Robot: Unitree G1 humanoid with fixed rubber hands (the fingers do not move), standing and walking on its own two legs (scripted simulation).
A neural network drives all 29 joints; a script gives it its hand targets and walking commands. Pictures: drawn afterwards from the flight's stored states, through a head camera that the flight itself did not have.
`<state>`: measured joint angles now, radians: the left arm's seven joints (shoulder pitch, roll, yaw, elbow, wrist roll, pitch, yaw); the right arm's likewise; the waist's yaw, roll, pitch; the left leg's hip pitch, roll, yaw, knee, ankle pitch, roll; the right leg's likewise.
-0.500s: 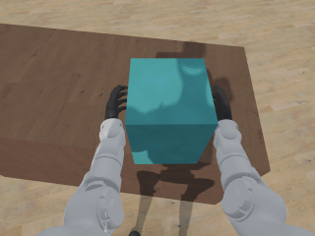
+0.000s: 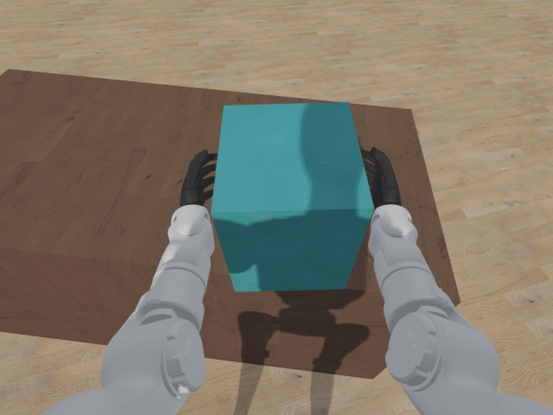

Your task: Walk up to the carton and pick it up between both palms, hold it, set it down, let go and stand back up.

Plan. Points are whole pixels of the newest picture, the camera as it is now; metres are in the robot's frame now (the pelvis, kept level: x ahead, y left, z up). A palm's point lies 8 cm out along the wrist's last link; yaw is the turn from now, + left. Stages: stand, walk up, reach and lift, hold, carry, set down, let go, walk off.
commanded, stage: reach and lift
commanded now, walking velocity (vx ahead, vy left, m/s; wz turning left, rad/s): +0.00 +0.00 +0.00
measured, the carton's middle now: (288, 203) +0.44 +0.04 +0.03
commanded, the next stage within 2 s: hold in 1.94 s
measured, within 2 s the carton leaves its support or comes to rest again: neither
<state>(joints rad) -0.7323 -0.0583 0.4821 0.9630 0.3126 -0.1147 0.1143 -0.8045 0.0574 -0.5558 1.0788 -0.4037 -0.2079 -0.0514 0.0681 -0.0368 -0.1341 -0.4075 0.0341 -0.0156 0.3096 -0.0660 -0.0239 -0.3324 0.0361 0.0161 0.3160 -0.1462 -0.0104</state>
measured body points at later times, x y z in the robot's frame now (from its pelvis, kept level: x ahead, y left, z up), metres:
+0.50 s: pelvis +0.00 +0.01 +0.00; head -0.02 +0.04 +0.45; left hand +0.40 +0.18 +0.11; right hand +0.41 -0.12 +0.12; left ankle +0.05 +0.13 -0.75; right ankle +0.00 -0.11 -0.75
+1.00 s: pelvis +0.00 +0.00 +0.00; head -0.06 +0.03 +0.45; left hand +0.38 +0.19 +0.15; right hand +0.39 -0.11 +0.16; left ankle +0.05 +0.13 -0.75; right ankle +0.00 -0.11 -0.75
